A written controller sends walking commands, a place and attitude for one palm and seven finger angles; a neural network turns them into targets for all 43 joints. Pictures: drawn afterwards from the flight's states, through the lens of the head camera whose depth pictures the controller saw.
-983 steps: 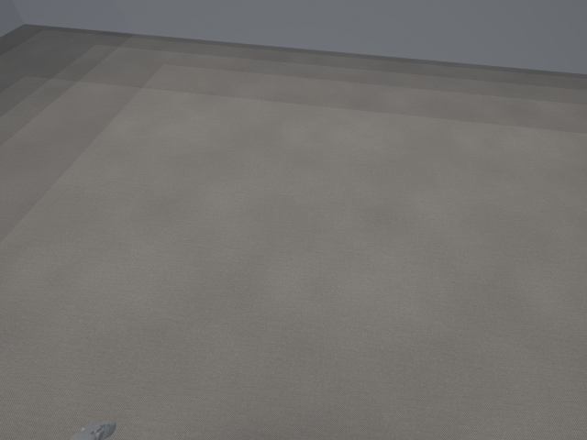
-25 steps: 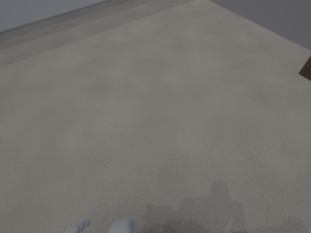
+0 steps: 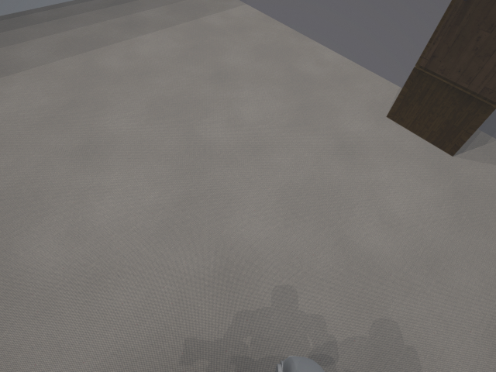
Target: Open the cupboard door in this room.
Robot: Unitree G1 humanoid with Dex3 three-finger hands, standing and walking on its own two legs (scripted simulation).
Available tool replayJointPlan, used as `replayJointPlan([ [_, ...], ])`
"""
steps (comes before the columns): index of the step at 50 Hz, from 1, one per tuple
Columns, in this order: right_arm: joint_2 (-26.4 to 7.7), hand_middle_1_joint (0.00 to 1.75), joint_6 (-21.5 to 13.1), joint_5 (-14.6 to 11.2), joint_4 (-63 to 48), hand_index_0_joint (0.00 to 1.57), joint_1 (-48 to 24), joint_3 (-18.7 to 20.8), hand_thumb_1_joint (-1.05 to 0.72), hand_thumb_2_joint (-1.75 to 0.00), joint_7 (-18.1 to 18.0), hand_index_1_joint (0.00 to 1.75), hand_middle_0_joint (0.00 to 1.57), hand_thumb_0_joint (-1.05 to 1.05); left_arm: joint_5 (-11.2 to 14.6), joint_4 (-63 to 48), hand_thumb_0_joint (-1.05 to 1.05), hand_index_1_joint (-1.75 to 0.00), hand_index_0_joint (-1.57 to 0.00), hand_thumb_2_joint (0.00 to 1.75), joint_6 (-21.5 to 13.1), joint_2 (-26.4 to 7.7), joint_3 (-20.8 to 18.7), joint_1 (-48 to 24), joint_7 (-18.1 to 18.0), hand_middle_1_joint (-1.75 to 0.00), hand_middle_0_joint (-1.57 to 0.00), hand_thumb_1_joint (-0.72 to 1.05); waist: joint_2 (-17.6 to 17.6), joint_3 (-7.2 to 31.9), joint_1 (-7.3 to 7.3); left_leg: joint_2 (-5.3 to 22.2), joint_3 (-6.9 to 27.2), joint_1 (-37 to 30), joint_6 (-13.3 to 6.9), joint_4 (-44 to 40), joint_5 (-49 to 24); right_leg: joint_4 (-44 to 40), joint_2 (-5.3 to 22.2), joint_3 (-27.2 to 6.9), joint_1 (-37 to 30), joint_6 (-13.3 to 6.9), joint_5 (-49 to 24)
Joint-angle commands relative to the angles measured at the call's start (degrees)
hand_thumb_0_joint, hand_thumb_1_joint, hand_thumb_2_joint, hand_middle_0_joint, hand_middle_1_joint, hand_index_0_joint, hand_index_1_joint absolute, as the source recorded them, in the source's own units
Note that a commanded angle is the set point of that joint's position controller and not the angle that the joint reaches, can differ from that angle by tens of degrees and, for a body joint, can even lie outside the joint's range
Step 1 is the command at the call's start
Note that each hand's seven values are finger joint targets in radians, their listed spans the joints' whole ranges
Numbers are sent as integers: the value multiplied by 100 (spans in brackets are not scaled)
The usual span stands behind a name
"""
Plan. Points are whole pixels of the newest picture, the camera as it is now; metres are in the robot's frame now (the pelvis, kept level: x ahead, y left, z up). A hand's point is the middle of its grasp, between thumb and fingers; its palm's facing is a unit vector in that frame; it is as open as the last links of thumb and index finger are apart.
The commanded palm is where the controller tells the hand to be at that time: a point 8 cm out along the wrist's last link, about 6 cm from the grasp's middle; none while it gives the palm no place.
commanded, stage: turn or walk to find it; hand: left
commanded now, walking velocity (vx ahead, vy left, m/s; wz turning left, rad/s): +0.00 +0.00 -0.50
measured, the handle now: out of the picture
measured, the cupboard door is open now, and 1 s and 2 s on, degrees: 0 0 0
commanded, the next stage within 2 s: stand and wait in 1.86 s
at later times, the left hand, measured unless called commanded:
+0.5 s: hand out of the picture +0.12 +0.11 -0.16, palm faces -0.23 -0.95 -0.21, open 7.4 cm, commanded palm none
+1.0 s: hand (233, 228) +0.44 +0.06 -0.16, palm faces -0.43 -0.88 -0.21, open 7.4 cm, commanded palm none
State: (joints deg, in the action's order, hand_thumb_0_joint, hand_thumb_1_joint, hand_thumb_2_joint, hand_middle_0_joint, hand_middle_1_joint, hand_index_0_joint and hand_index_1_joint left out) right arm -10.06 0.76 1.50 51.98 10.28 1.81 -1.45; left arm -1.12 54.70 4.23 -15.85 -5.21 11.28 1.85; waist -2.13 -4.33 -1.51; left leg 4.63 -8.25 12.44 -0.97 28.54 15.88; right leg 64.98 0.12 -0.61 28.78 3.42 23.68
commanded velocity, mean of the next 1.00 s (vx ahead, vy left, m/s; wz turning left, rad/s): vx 0.33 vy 0.00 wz -0.38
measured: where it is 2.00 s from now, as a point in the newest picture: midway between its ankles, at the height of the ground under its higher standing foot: (319, 272)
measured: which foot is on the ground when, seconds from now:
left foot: down 0.00-0.26, up 0.28-0.70, down 0.72-1.00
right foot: up 0.00-0.24, down 0.26-0.72, up 0.74-1.00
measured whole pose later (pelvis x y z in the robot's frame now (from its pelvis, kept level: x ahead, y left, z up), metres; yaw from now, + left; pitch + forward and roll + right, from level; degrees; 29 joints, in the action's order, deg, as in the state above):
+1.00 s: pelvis +0.26 -0.08 +0.00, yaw -28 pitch +0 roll +1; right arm -9.6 -3.7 1.9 60.2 19.7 3.1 -0.7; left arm -1.6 56.7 0.3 -13.5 -4.4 8.5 2.0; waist -1.3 -2.1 0.6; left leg 4.8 -14.5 7.1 0.3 23.2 15.5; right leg 61.2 6.5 3.1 34.6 0.6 12.2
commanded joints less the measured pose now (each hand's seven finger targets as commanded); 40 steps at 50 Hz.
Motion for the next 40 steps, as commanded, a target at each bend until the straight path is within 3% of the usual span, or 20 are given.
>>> replayJointPlan([
  [1,-1157,30,-159,-27,-180,20,507,353,-90,-90,-41,30,20,0,4,-566,0,-30,-20,90,-134,-142,-21,-422,-11,-30,-20,90,1102,502,331,1430,783,-979,-724,-844,-2638,-293,247,166,399,134,129],
  [5,-1251,30,-124,-2,-68,20,591,431,-90,-90,1,30,20,0,14,-622,0,-30,-20,90,-143,-33,31,-613,1,-30,-20,90,1284,540,419,1579,474,-947,-691,-735,-2428,-1337,324,428,-72,77,294],
  [8,-1325,30,-114,39,43,20,671,452,-90,-90,52,30,20,0,-1,-643,0,-30,-20,90,-214,4,67,-713,50,-30,-20,90,1435,543,479,1698,531,-636,-562,-805,-857,-2228,188,717,-646,-78,469],
  [10,-1329,30,-117,30,76,20,525,441,-90,-90,72,30,20,0,-17,-492,0,-30,-20,90,-279,-49,51,-290,65,-30,-20,90,1261,564,220,1626,305,-190,-322,-429,139,-3163,38,949,-1444,-203,-67],
  [11,-1262,30,-119,6,60,20,375,421,-90,-90,87,30,20,0,-30,-299,0,-30,-20,90,-334,-184,0,297,41,-30,-20,90,839,701,-107,1416,3,345,-79,358,594,-3880,26,929,-2336,-308,-478],
  [12,-912,30,-113,-72,-52,20,385,324,-90,-90,135,30,20,0,-67,-90,0,-30,-20,90,-431,-783,-98,867,-31,-30,-20,90,-711,909,-371,883,-575,1732,281,1860,1377,-4698,1085,-444,-3665,-698,265],
  [13,-616,30,-99,-31,-482,20,-346,194,-90,-90,166,30,20,0,8,42,0,-30,-20,90,-436,-1293,-183,1308,-111,-30,-20,90,-1910,447,-705,198,-210,3327,481,3244,2492,-5249,2247,-2587,-3729,-1293,-144],
  [14,-939,30,-52,-28,-630,20,-677,224,-90,-90,149,30,20,0,70,10,0,-30,-20,90,-453,-1240,-206,1412,-196,-30,-20,90,-1493,215,-731,346,567,3374,399,3706,1934,-5544,2432,-3040,-3020,-1553,359],
  [16,-962,30,-113,22,-494,20,-661,299,-90,-90,215,30,20,0,29,-112,0,-30,-20,90,-542,-875,-117,745,-199,-30,-20,90,-773,-359,-326,472,830,3377,377,3915,930,-5564,2010,-2544,-2372,-1527,1010],
  [18,-883,30,-142,64,-214,20,-149,297,-90,-90,252,30,20,0,-2,-216,0,-30,-20,90,-628,-644,-42,292,-192,-30,-20,90,-409,-73,31,476,614,2767,508,3449,387,-5291,1543,-1472,-2319,-1321,-236],
  [20,-802,30,-152,49,-159,20,-41,288,-90,-90,264,30,20,0,9,-121,0,-30,-20,90,-722,-586,-9,456,-162,-30,-20,90,-496,-2,71,386,487,2578,581,3178,102,-5201,1321,-1057,-2336,-1258,-1337],
  [26,-729,30,-217,-3,-408,20,-577,243,-90,-90,311,30,20,0,-2,151,0,-30,-20,90,-819,-593,24,804,-193,-30,-20,90,-419,-57,-15,339,457,2741,600,2333,-304,-5166,1309,-1076,-2665,-1373,-1969],
  [31,-673,30,-331,-37,-506,20,-797,203,-90,-90,317,30,20,0,-22,296,0,-30,-20,90,-781,-629,5,787,-224,-30,-20,90,-524,-115,-16,113,351,1677,412,1155,-205,-4881,1290,-1158,-2400,-1270,-2395],
  [32,-717,30,-364,-35,-444,20,-592,224,-90,-90,295,30,20,0,-23,314,0,-30,-20,90,-775,-662,-12,710,-222,-30,-20,90,-428,-21,105,23,281,1218,386,843,-193,-4653,1246,-1124,-2311,-1218,-2528],
  [34,-1071,30,-457,12,16,20,773,311,-90,-90,161,30,20,0,28,262,0,-30,-20,90,-776,-556,-20,480,-215,-30,-20,90,75,660,711,-64,293,-952,301,21,-643,-3024,715,-753,-1616,-913,-3104],
  [35,-1709,30,-503,99,258,20,1712,461,-90,-90,88,30,20,0,90,212,0,-30,-20,90,-747,-246,1,705,-157,-30,-20,90,1328,1496,997,1199,1741,-2337,-45,-240,-396,-1410,74,-179,-688,-631,-1622],
  [36,-2053,30,-463,89,387,20,2168,492,-90,-90,80,30,20,0,109,102,0,-30,-20,90,-764,9,81,864,-98,-30,-20,90,2389,1743,961,2373,3348,-2861,-493,-969,-192,182,-385,95,417,-496,990],
  [37,-1945,30,-404,40,335,20,1855,450,-90,-90,60,30,20,0,74,48,0,-30,-20,90,-740,-73,97,692,-124,-30,-20,90,1957,1632,866,2645,3706,-2301,-699,-1282,807,977,-40,-264,680,-553,985],
  [38,-1622,30,-414,29,236,20,1379,413,-90,-90,64,30,20,0,45,42,0,-30,-20,90,-728,-73,90,291,-92,-30,-20,90,1637,988,784,2491,3347,-1557,-740,-1532,1411,1280,215,-205,959,-548,514],
  [40,-988,30,-483,60,201,20,934,240,-90,-90,78,30,20,0,-38,40,0,-30,-20,90,-685,25,75,26,17,-30,-20,90,950,126,484,1945,2259,-435,-504,-1693,809,1033,576,-100,814,-508,-248],
])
